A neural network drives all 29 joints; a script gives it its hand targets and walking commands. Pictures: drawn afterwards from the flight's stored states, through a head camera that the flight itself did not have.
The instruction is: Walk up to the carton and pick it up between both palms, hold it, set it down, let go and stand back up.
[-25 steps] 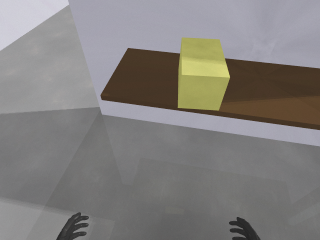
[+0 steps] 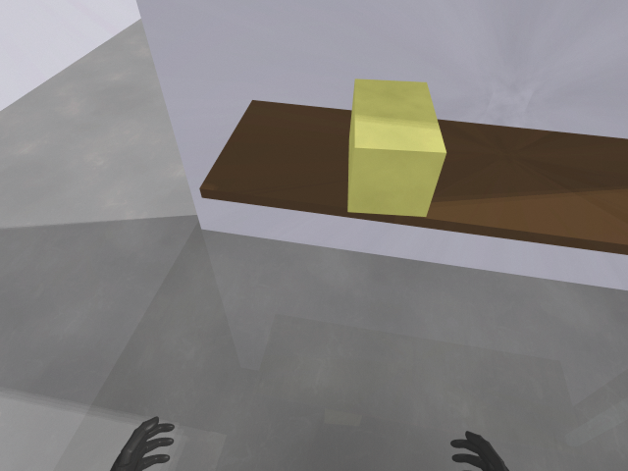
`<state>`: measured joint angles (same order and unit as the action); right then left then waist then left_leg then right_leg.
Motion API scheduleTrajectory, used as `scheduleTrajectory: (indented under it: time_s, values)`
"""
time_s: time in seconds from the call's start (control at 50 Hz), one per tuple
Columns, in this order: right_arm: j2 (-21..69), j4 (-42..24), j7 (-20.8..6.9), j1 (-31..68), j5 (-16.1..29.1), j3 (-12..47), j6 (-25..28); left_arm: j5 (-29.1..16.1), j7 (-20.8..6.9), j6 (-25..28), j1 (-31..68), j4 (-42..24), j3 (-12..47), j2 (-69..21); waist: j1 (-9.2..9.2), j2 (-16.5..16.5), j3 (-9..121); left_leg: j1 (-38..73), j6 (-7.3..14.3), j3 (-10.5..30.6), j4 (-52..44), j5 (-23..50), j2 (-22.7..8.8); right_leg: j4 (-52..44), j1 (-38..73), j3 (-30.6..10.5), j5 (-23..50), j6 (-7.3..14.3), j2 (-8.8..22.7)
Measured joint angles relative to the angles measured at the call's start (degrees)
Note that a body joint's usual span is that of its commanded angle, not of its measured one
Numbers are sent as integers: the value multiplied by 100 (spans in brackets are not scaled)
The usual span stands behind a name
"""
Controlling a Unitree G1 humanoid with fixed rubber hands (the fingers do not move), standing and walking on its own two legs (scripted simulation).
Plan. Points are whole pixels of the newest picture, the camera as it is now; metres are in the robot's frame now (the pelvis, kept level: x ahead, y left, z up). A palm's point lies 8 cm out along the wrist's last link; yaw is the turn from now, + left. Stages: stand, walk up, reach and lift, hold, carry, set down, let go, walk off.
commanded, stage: stand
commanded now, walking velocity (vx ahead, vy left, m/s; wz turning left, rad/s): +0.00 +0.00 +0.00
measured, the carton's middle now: (388, 144) +0.80 -0.19 -0.02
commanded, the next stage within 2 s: none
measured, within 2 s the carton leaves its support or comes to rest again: neither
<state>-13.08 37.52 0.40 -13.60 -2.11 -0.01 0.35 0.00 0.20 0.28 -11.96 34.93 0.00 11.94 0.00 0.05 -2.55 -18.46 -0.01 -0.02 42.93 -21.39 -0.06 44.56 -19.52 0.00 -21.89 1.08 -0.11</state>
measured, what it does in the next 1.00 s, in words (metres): stands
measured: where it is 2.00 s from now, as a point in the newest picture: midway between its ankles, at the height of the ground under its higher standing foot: outside the picture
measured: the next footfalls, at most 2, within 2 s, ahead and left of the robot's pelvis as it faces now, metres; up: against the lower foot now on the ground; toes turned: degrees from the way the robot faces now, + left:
none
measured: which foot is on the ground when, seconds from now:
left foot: down 0.00-1.00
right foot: down 0.00-1.00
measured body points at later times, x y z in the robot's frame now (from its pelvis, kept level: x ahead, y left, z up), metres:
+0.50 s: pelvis +0.00 +0.00 +0.00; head -0.01 +0.00 +0.45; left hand +0.15 +0.24 -0.09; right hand +0.13 -0.24 -0.10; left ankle +0.02 +0.13 -0.71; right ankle +0.02 -0.11 -0.71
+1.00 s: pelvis -0.01 +0.01 +0.00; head -0.01 +0.01 +0.45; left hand +0.15 +0.24 -0.09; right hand +0.13 -0.24 -0.10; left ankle +0.02 +0.13 -0.71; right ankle +0.02 -0.11 -0.71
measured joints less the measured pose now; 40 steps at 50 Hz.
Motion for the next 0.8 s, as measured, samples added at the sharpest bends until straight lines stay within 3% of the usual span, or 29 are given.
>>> scheduleTrajectory:
  time_s: [0.8]
  values:
    - [-1, 100, -27, -11, 0, 0, 6, 0, 0, 15, 0, 177, 0, 0, 0, 0, -49, 0, 0, 0, 0, 34, -1, -92, 43, 0, 79, -12, 0]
